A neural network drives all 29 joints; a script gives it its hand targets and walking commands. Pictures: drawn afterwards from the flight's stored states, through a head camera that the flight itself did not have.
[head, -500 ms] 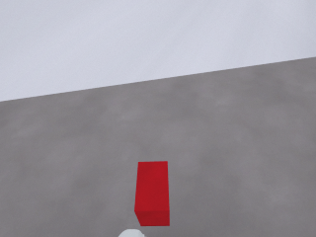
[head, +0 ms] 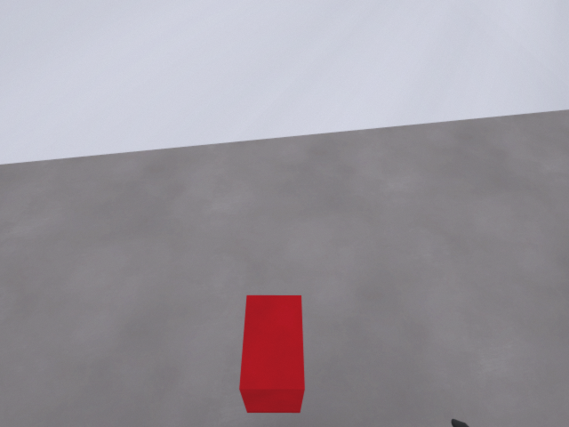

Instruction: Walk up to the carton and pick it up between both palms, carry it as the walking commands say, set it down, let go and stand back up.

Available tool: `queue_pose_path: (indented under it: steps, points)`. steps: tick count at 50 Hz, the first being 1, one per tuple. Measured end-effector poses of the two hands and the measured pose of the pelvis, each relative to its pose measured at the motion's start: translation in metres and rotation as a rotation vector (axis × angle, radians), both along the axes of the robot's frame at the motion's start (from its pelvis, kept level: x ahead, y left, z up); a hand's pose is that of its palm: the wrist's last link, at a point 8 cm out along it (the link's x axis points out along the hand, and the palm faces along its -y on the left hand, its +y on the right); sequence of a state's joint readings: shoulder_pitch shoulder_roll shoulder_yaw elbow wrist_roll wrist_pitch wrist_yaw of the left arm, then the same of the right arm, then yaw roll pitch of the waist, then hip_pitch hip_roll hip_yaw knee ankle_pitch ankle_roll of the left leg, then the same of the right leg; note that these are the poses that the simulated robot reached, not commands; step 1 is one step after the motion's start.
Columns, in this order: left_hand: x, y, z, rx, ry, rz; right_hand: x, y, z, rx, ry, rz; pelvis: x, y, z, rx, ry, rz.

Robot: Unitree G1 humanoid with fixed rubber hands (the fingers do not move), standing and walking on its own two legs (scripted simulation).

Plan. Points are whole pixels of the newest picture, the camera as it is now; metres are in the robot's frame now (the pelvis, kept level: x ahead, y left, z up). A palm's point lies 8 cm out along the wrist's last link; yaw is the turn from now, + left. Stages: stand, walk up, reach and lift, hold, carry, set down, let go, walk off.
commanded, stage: walk up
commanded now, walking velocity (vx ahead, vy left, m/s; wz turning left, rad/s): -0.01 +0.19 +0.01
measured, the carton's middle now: (273, 355) +0.42 +0.06 -0.63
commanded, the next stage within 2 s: stand in 1.08 s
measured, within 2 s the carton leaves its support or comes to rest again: neither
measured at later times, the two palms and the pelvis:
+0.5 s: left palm out of the picture +0.01 +0.36 -0.13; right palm out of the picture +0.10 -0.15 -0.10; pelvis +0.00 +0.10 +0.00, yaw +3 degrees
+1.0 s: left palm out of the picture +0.00 +0.36 -0.13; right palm out of the picture +0.09 -0.13 -0.11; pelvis +0.00 +0.12 +0.00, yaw +3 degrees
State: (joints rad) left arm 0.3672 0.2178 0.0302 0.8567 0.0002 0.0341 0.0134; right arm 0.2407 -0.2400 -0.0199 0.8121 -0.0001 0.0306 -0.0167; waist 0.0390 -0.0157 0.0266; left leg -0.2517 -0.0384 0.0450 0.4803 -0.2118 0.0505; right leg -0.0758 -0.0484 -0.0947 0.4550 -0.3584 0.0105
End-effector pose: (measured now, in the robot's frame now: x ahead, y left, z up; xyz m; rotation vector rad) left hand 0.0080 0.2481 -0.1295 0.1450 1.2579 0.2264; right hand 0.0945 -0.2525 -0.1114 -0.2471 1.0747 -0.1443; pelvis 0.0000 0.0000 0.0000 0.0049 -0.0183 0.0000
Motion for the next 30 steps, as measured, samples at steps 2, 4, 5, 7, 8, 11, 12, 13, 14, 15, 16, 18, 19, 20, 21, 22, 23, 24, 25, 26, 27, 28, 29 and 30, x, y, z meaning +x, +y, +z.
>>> queue_pose_path:
  steps: [2, 4, 5, 7, 8, 11, 12, 13, 14, 15, 16, 18, 19, 20, 21, 22, 23, 24, 25, 26, 27, 28, 29, 30]
  points:
    - [-0.001, 0.002, 0.001, 0.012, -0.001, 0.002, -0.001, 0.0, -0.001, 0.005, 0.001, 0.002, -0.001, 0.0, 0.0, 0.0, -0.003, -0.001]
    - [-0.004, 0.008, 0.004, 0.036, 0.004, 0.009, -0.004, 0.002, -0.003, 0.016, 0.027, 0.009, -0.002, 0.004, 0.001, 0.004, -0.002, 0.001]
    - [-0.006, 0.013, 0.006, 0.048, 0.009, 0.014, -0.006, 0.004, -0.004, 0.021, 0.042, 0.013, -0.003, 0.007, 0.001, 0.008, 0.002, 0.003]
    - [-0.011, 0.023, 0.009, 0.068, 0.023, 0.021, -0.008, 0.011, -0.006, 0.032, 0.068, 0.024, -0.004, 0.014, 0.002, 0.015, 0.014, 0.011]
    - [-0.013, 0.029, 0.011, 0.075, 0.029, 0.023, -0.008, 0.015, -0.007, 0.038, 0.077, 0.029, -0.005, 0.018, 0.002, 0.017, 0.02, 0.014]
    - [-0.016, 0.048, 0.011, 0.085, 0.04, 0.027, -0.007, 0.032, -0.009, 0.049, 0.089, 0.042, -0.004, 0.033, 0.002, 0.017, 0.029, 0.024]
    - [-0.015, 0.055, 0.01, 0.083, 0.041, 0.028, -0.006, 0.038, -0.009, 0.048, 0.09, 0.045, -0.003, 0.039, 0.001, 0.013, 0.03, 0.025]
    - [-0.015, 0.061, 0.007, 0.077, 0.04, 0.028, -0.005, 0.044, -0.009, 0.045, 0.089, 0.046, -0.002, 0.046, 0.0, 0.008, 0.029, 0.026]
    - [-0.013, 0.067, 0.004, 0.067, 0.038, 0.026, -0.003, 0.051, -0.009, 0.038, 0.087, 0.047, -0.001, 0.053, -0.002, 0.002, 0.028, 0.028]
    - [-0.011, 0.074, -0.001, 0.054, 0.035, 0.024, -0.001, 0.058, -0.009, 0.03, 0.08, 0.047, 0.001, 0.061, -0.005, -0.007, 0.024, 0.03]
    - [-0.009, 0.081, -0.009, 0.04, 0.031, 0.021, 0.001, 0.065, -0.012, 0.018, 0.07, 0.046, 0.002, 0.07, -0.01, -0.02, 0.02, 0.031]
    - [-0.003, 0.091, -0.017, 0.018, 0.022, 0.017, 0.002, 0.079, -0.01, 0.002, 0.055, 0.044, 0.001, 0.082, -0.014, -0.026, 0.018, 0.039]
    - [-0.001, 0.094, -0.017, 0.006, 0.017, 0.015, 0.002, 0.085, -0.006, -0.002, 0.046, 0.042, 0.0, 0.086, -0.011, -0.03, 0.019, 0.04]
    - [0.001, 0.097, -0.015, -0.004, 0.012, 0.013, 0.002, 0.091, -0.002, -0.007, 0.037, 0.04, -0.001, 0.09, -0.008, -0.035, 0.018, 0.04]
    - [0.002, 0.099, -0.012, -0.012, 0.008, 0.01, 0.002, 0.095, 0.003, -0.011, 0.028, 0.037, -0.002, 0.093, -0.004, -0.038, 0.017, 0.041]
    - [0.002, 0.102, -0.009, -0.018, 0.006, 0.009, 0.002, 0.098, 0.007, -0.016, 0.02, 0.035, -0.003, 0.097, -0.001, -0.04, 0.014, 0.042]
    - [0.001, 0.105, -0.007, -0.02, 0.003, 0.011, 0.003, 0.101, 0.01, -0.021, 0.012, 0.036, -0.003, 0.1, 0.001, -0.04, 0.011, 0.045]
    - [0.0, 0.107, -0.005, -0.021, 0.001, 0.014, 0.003, 0.104, 0.011, -0.024, 0.005, 0.038, -0.004, 0.102, 0.003, -0.039, 0.009, 0.048]
    - [-0.002, 0.11, -0.004, -0.019, -0.001, 0.017, 0.004, 0.106, 0.012, -0.024, -0.001, 0.042, -0.004, 0.104, 0.003, -0.037, 0.006, 0.051]
    - [-0.003, 0.112, -0.003, -0.017, -0.002, 0.021, 0.005, 0.109, 0.012, -0.022, -0.005, 0.045, -0.005, 0.106, 0.004, -0.034, 0.002, 0.055]
    - [-0.005, 0.114, -0.002, -0.014, -0.001, 0.025, 0.005, 0.111, 0.012, -0.019, -0.008, 0.047, -0.006, 0.108, 0.004, -0.03, -0.001, 0.057]
    - [-0.007, 0.116, -0.002, -0.01, 0.001, 0.028, 0.005, 0.113, 0.011, -0.015, -0.012, 0.048, -0.006, 0.109, 0.004, -0.026, -0.005, 0.059]
    - [-0.008, 0.117, -0.001, -0.006, 0.003, 0.03, 0.005, 0.114, 0.01, -0.011, -0.015, 0.049, -0.007, 0.109, 0.004, -0.021, -0.008, 0.06]
    - [-0.01, 0.118, -0.001, -0.001, 0.005, 0.031, 0.005, 0.114, 0.008, -0.006, -0.018, 0.049, -0.008, 0.11, 0.003, -0.016, -0.011, 0.059]
